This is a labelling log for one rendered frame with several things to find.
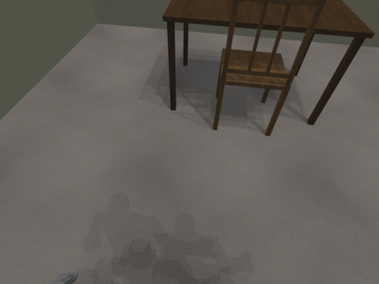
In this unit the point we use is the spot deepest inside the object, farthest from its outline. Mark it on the left robot hand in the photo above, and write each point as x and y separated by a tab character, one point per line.
65	278

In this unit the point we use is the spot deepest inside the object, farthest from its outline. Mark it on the table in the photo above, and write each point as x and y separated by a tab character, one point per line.
336	19

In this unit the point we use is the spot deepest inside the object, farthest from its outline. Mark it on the chair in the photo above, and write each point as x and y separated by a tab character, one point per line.
257	69

